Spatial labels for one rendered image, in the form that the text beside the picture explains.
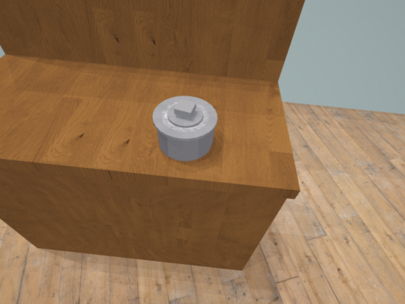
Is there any table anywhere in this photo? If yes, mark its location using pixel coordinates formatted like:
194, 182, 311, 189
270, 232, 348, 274
0, 0, 305, 270

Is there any pot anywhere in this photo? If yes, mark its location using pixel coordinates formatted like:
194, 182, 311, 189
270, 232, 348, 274
158, 129, 215, 162

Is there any lid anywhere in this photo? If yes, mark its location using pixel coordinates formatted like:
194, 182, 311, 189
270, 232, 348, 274
153, 96, 218, 141

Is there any knob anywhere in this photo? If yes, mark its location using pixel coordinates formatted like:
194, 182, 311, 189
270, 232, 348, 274
174, 99, 196, 118

